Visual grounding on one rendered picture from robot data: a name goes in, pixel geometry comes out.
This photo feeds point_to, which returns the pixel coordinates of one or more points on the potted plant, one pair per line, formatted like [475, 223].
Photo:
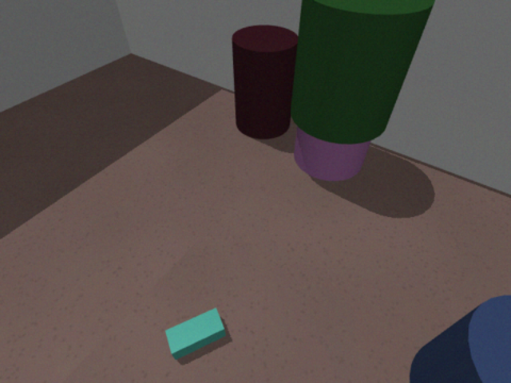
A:
[351, 61]

